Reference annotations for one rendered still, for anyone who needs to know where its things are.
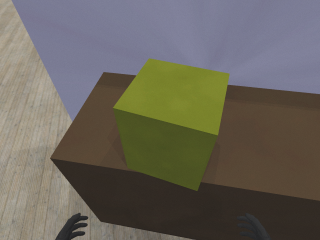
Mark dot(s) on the left robot hand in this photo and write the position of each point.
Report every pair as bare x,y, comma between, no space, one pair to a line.
67,233

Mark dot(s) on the pedestal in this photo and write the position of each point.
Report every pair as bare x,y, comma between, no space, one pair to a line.
265,162

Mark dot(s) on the right robot hand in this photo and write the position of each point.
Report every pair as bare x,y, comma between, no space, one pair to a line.
259,232

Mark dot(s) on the carton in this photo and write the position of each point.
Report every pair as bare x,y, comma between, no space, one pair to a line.
169,118

